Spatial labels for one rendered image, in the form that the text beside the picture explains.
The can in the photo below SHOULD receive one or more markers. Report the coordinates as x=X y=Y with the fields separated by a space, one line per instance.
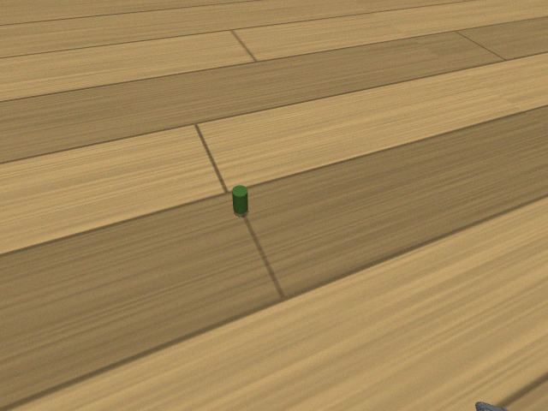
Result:
x=239 y=194

